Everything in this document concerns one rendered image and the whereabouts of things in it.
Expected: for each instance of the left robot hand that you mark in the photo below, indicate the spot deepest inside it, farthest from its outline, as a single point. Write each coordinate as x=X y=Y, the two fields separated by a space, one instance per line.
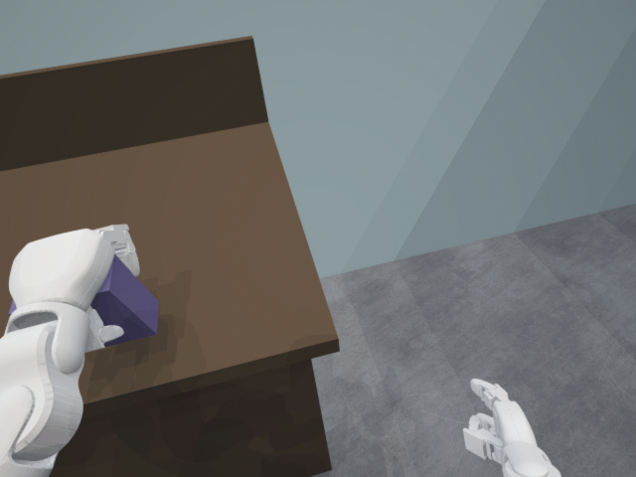
x=70 y=268

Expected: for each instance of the right robot hand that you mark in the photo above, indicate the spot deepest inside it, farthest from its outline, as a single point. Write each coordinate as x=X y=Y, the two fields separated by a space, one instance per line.
x=487 y=436

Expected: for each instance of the robot right forearm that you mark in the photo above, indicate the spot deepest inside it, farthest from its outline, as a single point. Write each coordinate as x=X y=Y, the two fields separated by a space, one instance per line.
x=522 y=459

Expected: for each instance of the table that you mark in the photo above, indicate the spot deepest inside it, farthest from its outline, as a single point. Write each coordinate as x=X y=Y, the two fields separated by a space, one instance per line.
x=176 y=144

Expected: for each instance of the robot left forearm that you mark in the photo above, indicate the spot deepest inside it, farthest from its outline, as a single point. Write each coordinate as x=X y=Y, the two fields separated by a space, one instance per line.
x=41 y=358

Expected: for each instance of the sponge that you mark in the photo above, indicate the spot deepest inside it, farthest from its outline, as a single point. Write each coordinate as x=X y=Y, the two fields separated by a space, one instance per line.
x=122 y=300

